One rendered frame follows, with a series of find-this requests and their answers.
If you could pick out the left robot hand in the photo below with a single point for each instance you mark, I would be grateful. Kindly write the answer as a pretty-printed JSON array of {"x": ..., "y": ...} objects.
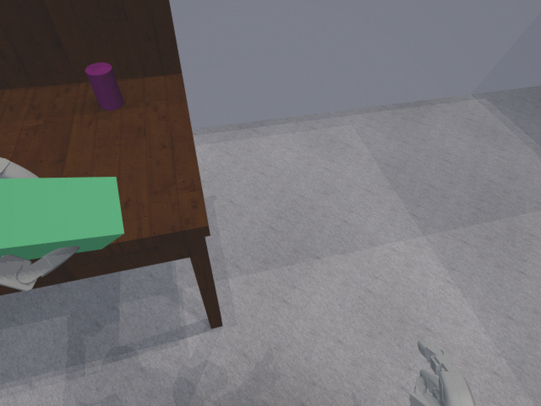
[{"x": 17, "y": 272}]

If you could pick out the sponge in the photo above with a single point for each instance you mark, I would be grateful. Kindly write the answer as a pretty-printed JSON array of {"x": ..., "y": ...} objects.
[{"x": 40, "y": 215}]

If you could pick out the right robot hand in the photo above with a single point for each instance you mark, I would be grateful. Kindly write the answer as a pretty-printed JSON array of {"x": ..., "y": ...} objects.
[{"x": 451, "y": 389}]

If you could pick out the table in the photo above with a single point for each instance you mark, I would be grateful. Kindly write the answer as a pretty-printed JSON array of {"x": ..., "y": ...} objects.
[{"x": 52, "y": 125}]

